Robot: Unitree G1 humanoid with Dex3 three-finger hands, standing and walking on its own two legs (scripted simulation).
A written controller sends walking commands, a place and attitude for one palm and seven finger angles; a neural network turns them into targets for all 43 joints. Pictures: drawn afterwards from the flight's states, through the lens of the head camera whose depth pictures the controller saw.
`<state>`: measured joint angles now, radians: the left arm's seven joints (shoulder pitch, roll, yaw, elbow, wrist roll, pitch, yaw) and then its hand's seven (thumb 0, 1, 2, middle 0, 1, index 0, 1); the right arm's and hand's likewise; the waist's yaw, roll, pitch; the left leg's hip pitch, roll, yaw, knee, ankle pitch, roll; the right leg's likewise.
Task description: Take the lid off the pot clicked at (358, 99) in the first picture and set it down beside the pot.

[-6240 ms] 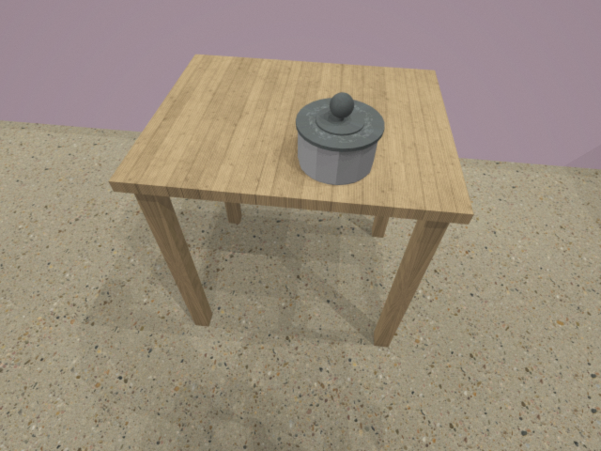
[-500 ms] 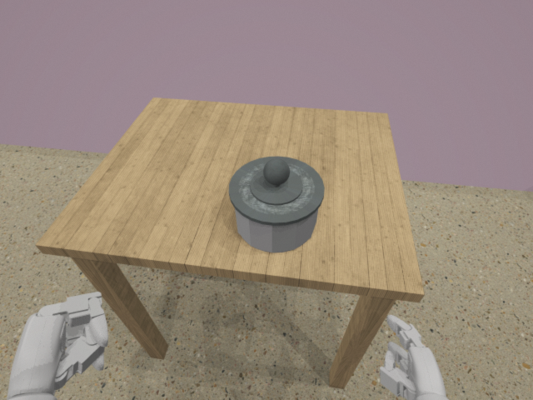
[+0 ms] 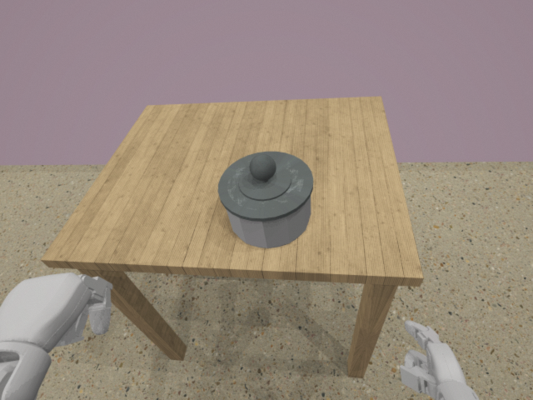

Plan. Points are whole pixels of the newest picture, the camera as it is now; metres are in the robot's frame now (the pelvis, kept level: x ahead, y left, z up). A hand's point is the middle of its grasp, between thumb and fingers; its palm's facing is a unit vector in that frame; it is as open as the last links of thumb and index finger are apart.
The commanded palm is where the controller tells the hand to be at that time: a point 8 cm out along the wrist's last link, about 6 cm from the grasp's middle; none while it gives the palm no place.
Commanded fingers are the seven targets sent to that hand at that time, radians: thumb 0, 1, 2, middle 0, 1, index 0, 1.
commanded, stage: reach forward and open the fingers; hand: left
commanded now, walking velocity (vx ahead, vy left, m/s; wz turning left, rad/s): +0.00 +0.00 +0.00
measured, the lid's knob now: (262, 167) +0.48 +0.07 +0.09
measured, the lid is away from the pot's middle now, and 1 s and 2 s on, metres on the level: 0.00 0.00 0.00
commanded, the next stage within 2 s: move the open hand above the knob in 0.80 s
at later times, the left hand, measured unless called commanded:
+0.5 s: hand (70, 280) +0.22 +0.28 +0.14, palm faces -0.16 -0.02 -0.99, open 7.9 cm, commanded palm +0.20 +0.27 +0.21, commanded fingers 0.00 -0.30 1.41 -0.82 -0.08 -0.82 -0.08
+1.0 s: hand (79, 227) +0.27 +0.27 +0.18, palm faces -0.10 +0.00 -0.99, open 10.2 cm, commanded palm +0.25 +0.25 +0.24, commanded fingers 0.00 -0.33 1.50 -0.84 -0.08 -0.84 -0.08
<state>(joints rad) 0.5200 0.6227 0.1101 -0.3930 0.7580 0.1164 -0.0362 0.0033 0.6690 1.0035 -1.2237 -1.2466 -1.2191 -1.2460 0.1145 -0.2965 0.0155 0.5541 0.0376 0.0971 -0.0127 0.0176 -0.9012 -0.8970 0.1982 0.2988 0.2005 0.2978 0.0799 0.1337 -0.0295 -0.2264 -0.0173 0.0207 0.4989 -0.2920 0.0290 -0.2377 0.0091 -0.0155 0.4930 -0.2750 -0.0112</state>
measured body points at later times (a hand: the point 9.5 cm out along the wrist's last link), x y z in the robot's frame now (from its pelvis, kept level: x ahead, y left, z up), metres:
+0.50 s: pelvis -0.03 +0.01 +0.01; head -0.02 -0.04 +0.45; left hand +0.22 +0.28 +0.19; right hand +0.18 -0.20 -0.10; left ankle -0.02 +0.10 -0.74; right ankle -0.01 -0.11 -0.74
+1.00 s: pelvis -0.04 +0.02 +0.00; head -0.03 -0.03 +0.45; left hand +0.27 +0.27 +0.23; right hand +0.18 -0.19 -0.09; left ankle -0.02 +0.10 -0.74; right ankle -0.01 -0.11 -0.74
